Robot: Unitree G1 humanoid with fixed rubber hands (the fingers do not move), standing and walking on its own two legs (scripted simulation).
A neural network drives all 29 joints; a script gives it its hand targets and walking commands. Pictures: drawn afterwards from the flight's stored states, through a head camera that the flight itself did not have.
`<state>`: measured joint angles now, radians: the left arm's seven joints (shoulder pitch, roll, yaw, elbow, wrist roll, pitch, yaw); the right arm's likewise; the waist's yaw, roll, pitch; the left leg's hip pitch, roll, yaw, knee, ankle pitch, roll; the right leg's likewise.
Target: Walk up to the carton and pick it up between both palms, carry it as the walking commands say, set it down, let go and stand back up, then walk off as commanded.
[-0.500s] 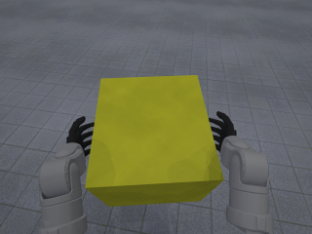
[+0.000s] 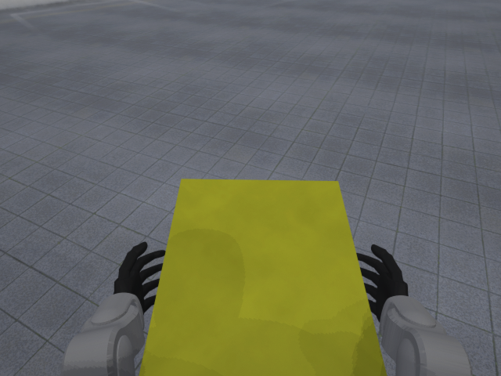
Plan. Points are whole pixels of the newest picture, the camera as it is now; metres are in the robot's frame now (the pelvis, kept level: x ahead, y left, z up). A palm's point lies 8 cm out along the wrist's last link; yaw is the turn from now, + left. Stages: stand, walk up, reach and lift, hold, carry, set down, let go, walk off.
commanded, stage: carry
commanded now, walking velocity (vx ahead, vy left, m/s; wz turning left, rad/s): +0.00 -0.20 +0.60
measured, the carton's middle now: (258, 289) +0.27 -0.01 +0.02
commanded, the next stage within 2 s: none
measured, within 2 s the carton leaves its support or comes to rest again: neither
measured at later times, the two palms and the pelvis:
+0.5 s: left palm (111, 354) +0.15 +0.17 +0.10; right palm (368, 270) +0.25 -0.17 +0.10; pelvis -0.02 -0.07 +0.00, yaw +16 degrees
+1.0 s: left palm (148, 355) +0.15 +0.12 +0.10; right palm (398, 269) +0.25 -0.21 +0.10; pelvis -0.02 -0.11 +0.00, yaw +17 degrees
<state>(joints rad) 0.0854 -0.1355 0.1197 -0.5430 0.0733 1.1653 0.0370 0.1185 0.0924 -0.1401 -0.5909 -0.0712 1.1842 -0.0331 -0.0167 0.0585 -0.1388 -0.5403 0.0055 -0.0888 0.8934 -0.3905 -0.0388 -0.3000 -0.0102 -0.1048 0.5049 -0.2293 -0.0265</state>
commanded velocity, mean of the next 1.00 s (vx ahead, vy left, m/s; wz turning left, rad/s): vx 0.00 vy -0.05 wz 0.16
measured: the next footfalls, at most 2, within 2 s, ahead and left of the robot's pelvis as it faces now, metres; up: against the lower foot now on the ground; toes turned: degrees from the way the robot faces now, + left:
left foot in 0.24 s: +0.02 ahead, +0.07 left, +0.00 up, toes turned +18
right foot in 0.56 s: +0.08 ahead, -0.21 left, +0.00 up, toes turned +10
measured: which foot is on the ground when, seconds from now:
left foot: up 0.00-0.22, down 0.24-1.00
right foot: down 0.00-0.24, up 0.26-0.54, down 0.56-1.00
